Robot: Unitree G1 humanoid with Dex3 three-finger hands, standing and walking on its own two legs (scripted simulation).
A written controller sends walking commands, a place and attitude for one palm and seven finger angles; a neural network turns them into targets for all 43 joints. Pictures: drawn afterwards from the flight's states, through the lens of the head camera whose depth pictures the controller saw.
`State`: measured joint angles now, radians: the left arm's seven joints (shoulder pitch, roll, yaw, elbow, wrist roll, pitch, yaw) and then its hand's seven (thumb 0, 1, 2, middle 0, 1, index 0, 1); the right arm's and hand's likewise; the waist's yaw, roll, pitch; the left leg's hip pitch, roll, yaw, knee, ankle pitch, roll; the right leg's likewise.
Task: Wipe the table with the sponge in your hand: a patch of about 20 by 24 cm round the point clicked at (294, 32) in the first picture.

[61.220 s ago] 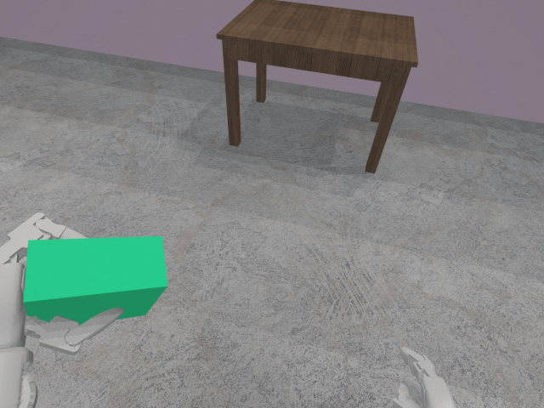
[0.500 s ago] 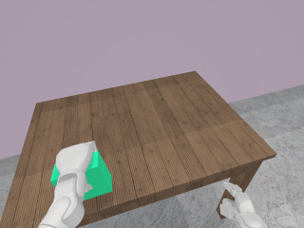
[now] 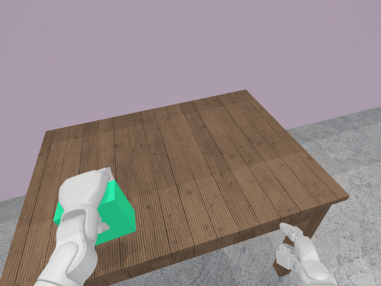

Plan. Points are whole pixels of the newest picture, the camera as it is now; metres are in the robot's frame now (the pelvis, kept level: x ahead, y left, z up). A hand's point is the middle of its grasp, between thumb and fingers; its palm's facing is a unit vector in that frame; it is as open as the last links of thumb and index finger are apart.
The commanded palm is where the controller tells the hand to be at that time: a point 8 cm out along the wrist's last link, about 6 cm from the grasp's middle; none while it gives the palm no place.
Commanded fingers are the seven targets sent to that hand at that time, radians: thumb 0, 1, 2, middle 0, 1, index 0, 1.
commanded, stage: lift the sponge slowly off the table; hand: left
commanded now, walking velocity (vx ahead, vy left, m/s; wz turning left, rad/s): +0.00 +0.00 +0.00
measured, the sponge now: (103, 220) +0.24 +0.26 +0.01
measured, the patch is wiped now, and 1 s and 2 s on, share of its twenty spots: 1.00 1.00 1.00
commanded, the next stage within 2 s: bring the sponge back beside the body in 0.32 s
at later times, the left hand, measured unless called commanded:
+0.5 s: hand (94, 200) +0.25 +0.25 +0.08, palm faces +0.02 -0.15 -0.99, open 10.1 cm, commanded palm +0.21 +0.25 +0.15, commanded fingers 0.00 0.10 1.30 -1.20 -1.60 -1.20 -1.60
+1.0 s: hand (78, 209) +0.22 +0.27 +0.09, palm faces +0.05 -0.15 -0.99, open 10.1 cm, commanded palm +0.18 +0.27 +0.16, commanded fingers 0.00 0.10 1.30 -1.20 -1.60 -1.20 -1.60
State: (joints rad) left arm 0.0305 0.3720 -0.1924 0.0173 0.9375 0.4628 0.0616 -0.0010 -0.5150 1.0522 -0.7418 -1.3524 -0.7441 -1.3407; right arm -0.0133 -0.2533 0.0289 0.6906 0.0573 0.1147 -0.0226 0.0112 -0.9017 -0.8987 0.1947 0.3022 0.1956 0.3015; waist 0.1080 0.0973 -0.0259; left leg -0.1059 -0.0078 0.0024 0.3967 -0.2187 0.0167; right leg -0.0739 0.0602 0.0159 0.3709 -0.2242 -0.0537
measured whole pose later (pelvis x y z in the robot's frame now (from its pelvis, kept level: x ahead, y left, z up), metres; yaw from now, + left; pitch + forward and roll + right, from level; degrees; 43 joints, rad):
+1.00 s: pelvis -0.01 +0.00 +0.00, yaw +0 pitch -5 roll +0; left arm 0.12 0.43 -0.14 -0.16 0.91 0.47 -0.01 0.00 -0.51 1.05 -0.74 -1.35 -0.74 -1.34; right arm -0.04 -0.26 0.05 0.67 0.05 0.12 -0.02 0.01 -0.90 -0.90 0.20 0.30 0.20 0.30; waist 0.12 0.11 -0.01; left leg -0.09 -0.01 0.00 0.39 -0.20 0.02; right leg -0.06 0.06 0.02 0.36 -0.21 -0.05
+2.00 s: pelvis -0.03 +0.02 +0.00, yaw +0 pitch -7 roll -1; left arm 0.28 0.51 -0.03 -0.34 0.87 0.41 -0.04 0.00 -0.51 1.05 -0.74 -1.35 -0.74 -1.34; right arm -0.02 -0.24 0.06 0.66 0.04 0.08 -0.03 0.01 -0.90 -0.90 0.20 0.30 0.20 0.30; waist 0.14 0.10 0.01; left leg -0.10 -0.03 0.00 0.41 -0.19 0.04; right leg -0.06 0.04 0.02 0.37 -0.19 -0.03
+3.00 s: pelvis -0.07 +0.04 -0.03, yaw +1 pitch +1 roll -3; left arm 0.46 0.39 0.35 -0.56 -0.02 -0.14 0.12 -0.01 -0.53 1.06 -0.75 -1.36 -0.75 -1.35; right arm 0.19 -0.22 0.02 0.55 -0.01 -0.06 -0.08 0.01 -0.90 -0.90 0.20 0.30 0.20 0.30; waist 0.00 -0.01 -0.02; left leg -0.48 -0.03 -0.01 0.71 -0.24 0.07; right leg -0.43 0.05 0.01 0.69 -0.28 0.01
